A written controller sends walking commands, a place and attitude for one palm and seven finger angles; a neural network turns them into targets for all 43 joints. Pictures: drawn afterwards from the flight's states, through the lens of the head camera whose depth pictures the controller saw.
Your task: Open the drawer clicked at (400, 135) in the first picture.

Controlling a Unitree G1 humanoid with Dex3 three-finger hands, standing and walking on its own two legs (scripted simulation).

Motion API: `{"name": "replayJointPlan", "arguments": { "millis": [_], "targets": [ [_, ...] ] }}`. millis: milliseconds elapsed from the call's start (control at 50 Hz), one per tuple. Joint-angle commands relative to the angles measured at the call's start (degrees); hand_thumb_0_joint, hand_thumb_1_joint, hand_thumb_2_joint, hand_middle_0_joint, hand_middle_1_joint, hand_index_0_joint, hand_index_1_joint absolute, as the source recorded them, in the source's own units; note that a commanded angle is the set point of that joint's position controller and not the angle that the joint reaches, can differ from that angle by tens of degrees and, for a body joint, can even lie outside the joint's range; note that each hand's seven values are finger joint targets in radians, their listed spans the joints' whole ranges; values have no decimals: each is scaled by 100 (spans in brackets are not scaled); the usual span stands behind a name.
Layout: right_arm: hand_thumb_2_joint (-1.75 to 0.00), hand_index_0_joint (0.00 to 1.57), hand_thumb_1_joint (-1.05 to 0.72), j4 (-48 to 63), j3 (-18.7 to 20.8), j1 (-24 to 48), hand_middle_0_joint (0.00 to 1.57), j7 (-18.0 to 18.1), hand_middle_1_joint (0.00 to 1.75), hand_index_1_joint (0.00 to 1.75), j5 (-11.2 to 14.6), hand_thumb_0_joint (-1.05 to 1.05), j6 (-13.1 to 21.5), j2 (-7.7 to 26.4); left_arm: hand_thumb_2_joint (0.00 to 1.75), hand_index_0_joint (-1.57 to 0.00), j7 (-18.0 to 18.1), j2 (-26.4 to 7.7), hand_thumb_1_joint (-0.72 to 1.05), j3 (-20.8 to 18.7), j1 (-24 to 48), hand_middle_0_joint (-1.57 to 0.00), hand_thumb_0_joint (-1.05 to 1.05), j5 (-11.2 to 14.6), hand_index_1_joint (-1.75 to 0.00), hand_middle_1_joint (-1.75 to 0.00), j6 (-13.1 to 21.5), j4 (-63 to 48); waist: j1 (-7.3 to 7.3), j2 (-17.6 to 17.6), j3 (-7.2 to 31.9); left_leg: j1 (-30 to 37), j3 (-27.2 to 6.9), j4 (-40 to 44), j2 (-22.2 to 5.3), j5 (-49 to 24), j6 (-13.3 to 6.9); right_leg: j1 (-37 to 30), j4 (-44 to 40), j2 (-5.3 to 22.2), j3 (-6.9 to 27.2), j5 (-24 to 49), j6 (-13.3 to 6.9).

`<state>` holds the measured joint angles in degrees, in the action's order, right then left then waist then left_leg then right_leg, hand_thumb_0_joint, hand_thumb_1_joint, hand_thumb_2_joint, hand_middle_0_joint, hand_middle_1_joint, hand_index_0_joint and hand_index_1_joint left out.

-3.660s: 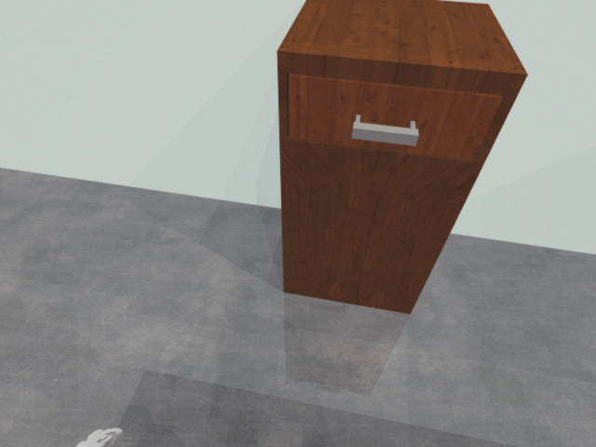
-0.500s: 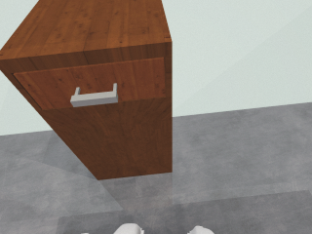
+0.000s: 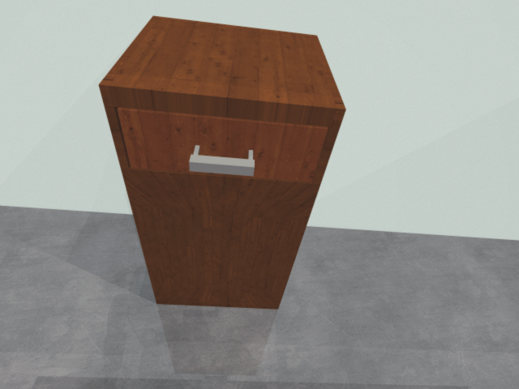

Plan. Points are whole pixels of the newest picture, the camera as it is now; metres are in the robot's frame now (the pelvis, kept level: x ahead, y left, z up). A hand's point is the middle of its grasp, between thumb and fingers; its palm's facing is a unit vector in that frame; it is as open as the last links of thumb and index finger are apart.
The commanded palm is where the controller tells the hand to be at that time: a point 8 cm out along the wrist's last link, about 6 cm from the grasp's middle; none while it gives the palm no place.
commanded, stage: come to a stop and stand still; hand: left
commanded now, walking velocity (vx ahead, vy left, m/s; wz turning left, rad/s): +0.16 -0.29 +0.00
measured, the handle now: (223, 158) +0.58 +0.12 +0.03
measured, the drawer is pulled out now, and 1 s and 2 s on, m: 0.00 0.00 0.00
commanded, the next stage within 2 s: look again from close up in 0.80 s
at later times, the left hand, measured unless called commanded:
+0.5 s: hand out of the picture +0.13 +0.13 -0.18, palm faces -0.08 -0.98 -0.18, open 7.3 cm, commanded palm none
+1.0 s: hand out of the picture +0.06 +0.17 -0.19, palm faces +0.00 -0.97 -0.25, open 7.3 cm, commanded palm none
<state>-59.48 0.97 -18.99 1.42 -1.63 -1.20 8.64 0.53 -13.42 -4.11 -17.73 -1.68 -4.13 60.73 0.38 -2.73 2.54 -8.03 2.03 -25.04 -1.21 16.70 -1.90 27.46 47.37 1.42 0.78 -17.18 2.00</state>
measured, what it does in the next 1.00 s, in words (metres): steps on the spot: right foot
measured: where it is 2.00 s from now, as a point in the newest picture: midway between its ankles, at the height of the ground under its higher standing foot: outside the picture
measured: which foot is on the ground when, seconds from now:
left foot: down 0.00-1.00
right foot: up 0.00-0.46, down 0.48-1.00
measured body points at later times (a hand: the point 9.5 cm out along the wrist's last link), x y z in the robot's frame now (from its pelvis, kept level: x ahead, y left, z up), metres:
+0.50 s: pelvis +0.04 -0.04 -0.01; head +0.07 -0.03 +0.44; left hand +0.14 +0.19 -0.17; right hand -0.11 -0.22 -0.15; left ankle -0.03 +0.09 -0.74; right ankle +0.04 -0.16 -0.75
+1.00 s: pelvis +0.03 -0.03 -0.02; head +0.06 -0.03 +0.43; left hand +0.06 +0.22 -0.17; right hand +0.10 -0.27 -0.16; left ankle +0.03 +0.07 -0.75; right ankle +0.04 -0.16 -0.75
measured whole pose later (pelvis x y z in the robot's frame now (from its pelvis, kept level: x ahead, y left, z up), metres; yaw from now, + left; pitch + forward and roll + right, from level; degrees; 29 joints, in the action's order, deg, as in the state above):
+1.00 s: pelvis +0.03 -0.03 -0.02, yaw -2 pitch -1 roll +0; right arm -54.9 2.2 -10.2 1.0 -0.7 -0.8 11.3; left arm 2.6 -11.5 -1.2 -14.1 -1.0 -0.5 59.7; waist 0.8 0.0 -3.4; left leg -14.5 6.6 -33.6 -1.6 18.7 -1.5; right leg 16.1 33.0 3.5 -3.6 -16.1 1.2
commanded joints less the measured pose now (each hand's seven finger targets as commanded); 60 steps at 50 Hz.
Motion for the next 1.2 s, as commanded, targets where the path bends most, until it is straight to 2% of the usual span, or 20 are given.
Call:
{"name": "replayJointPlan", "arguments": {
  "millis": [0, 60, 180, 320, 420, 440, 480, 500, 520, 620, 740, 800, 860, 880, 900, 920, 960, 1000, 1080, 1180],
  "targets": [
    [-90, 20, -90, 167, 146, -76, 20, 152, 30, 30, 38, 0, 269, 905, 90, -20, -79, -132, 90, -27, -189, -20, 0, -24, -30, -30, 232, -90, 9, 885, -1034, -269, -1054, 1851, -1089, 782, 32, 833, 1209, -158, 154, 535, 66],
    [-90, 20, -90, -86, 154, -676, 20, 254, 30, 30, 43, 0, 294, 810, 90, -20, -80, -203, 90, -54, -173, -20, 0, -36, -30, -30, 193, -113, -160, 983, -896, 385, -1131, 1599, -1346, -110, 178, 1113, 1251, -107, 266, 554, 98],
    [-90, 20, -90, -440, 159, -1278, 20, 387, 30, 30, -11, 0, 343, 706, 90, -20, -118, -66, 90, -20, 229, -20, 0, -21, -30, -30, 131, -253, -356, 962, -748, 1044, -1289, 1167, -1781, -2138, -424, 1214, 957, 104, 192, 67, 114],
    [-90, 20, -90, -660, 138, -1294, 20, 311, 30, 30, -43, 0, 292, 585, 90, -20, -98, 290, 90, 157, 760, -20, 0, 69, -30, -30, 224, -312, -426, 1373, -608, 577, -764, 705, -1435, -3328, -664, -12, -431, 100, -383, -368, 3],
    [-90, 20, -90, -703, 166, -1011, 20, 224, 30, 30, 14, 0, 256, 507, 90, -20, -13, 243, 90, 134, 452, -20, 0, 124, -30, -30, 383, -81, -95, 1217, -449, -191, -578, 174, -1072, -2567, -258, -1662, -2360, -17, -620, 888, -85],
    [-90, 20, -90, -706, 150, -1070, 20, 194, 30, 30, 56, 0, 279, 354, 90, -20, 28, 62, 90, 117, 227, -20, 0, 121, -30, -30, 445, 23, -10, 848, -285, -577, -411, -105, -905, -2006, -36, -2401, -2656, 297, -318, 1504, -128],
    [-90, 20, -90, -618, 26, -1091, 20, 130, 30, 30, 115, 0, 279, -108, 90, -20, 129, -390, 90, 76, -55, -20, 0, 134, -30, -30, 563, 228, 1, -508, 131, -1508, 130, -514, -376, 663, 340, -3369, -2512, 1683, 783, 3257, -662],
    [-90, 20, -90, -589, 59, -1002, 20, 136, 30, 30, 103, 0, 238, -31, 90, -20, 130, -477, 90, 96, -26, -20, 0, 123, -30, -30, 537, 201, 11, -386, -19, -1310, 88, -853, -312, 1172, 312, -2968, -2637, 1792, 627, 3341, -805],
    [-90, 20, -90, -578, 67, -935, 20, 148, 30, 30, 93, 0, 135, -82, 90, -20, 161, -398, 90, 72, 94, -20, 0, 110, -30, -30, 546, 182, -20, -974, -7, -1121, 103, -1121, -372, 1334, 316, -2679, -2817, 1627, 703, 3173, -887],
    [-90, 20, -90, -644, 119, -745, 20, 150, 30, 30, 143, 0, 58, -6, 90, -20, 256, -198, 90, 122, 550, -20, 0, 114, -30, -30, 507, 28, -105, -290, -424, -871, 96, -856, -385, 549, 354, -2196, -2400, 1483, 336, 4497, -965],
    [-90, 20, -90, -295, 266, -335, 20, 67, 30, 30, 60, 0, -62, 286, 90, -20, 257, -314, 90, -47, 764, -20, 0, 52, -30, -30, 338, -295, -138, -84, -747, -169, 111, -554, -427, -1011, 320, -841, -2476, 1203, 304, 1960, -685],
    [-90, 20, -90, -114, 258, 2, 20, 68, 30, 30, 41, 0, 5, 472, 90, -20, 221, -215, 90, -26, 677, -20, 0, 58, -30, -30, 302, -378, -48, 577, -615, -185, -189, -150, -716, -1897, 118, -1010, -2048, 704, -82, 1592, -391],
    [-90, 20, -90, 83, 253, 322, 20, 63, 30, 30, 52, 0, 60, 687, 90, -20, 192, -131, 90, 55, 560, -20, 0, 50, -30, -30, 294, -365, 15, 658, -385, -280, -298, 161, -865, -1846, -37, -1334, -1927, 463, -241, 1183, -230],
    [-90, 20, -90, 657, 251, 944, 20, 32, 30, 30, 161, 0, 170, 917, 90, -20, 424, -323, 90, 163, -225, -20, 0, 113, -30, -30, 439, -134, 229, 823, -265, -433, 79, -1259, -809, -2552, 195, -1401, -2055, 961, 379, 3226, -362],
    [-90, 20, -90, 784, 239, 491, 20, -44, 30, 30, 124, 0, 135, 602, 90, -20, 356, -768, 90, 80, 100, -20, 0, 55, -30, -30, 540, -454, -86, 548, 188, -732, 145, -967, -351, -418, 235, -1717, -2032, 1355, 766, 2726, -748],
    [-90, 20, -90, 721, 187, 566, 20, -84, 30, 30, 95, 0, 101, 500, 90, -20, 287, -810, 90, 95, 331, -20, 0, 63, -30, -30, 552, -505, -65, 376, 74, -579, 239, -515, -239, 208, 213, -1554, -2099, 1346, 761, 1979, -818],
    [-90, 20, -90, 775, 174, 191, 20, -114, 30, 30, 52, 0, 146, 719, 90, -20, 233, -589, 90, 171, 503, -20, 0, 43, -30, -30, 509, -654, -231, 496, 188, -222, -134, -160, -480, -492, 54, -1179, -1872, 763, 195, 644, -577],
    [-90, 20, -90, 835, 154, 414, 20, -90, 30, 30, 44, 0, 192, 949, 90, -20, 192, -360, 90, 267, 369, -20, 0, 57, -30, -30, 428, -627, -62, 1149, -66, -430, -607, 322, -937, -1278, -202, -1205, -1546, 253, -349, 2, -305],
    [-90, 20, -90, 881, 75, 519, 20, -67, 30, 30, 60, 0, 175, 993, 90, -20, 122, -260, 90, 376, 135, -20, 0, 64, -30, -30, 398, -469, 9, 344, -652, -891, -526, 589, -780, -166, -221, -1273, -1877, 285, -247, 22, -302],
    [-90, 20, -90, 691, 28, 367, 20, -86, 30, 30, 54, 0, 209, 989, 90, -20, 103, -286, 90, 411, 10, -20, 0, 60, -30, -30, 410, -386, -6, 279, -837, -948, -570, 960, -663, 593, -164, -1278, -2037, 352, -136, 166, -300]
  ]
}}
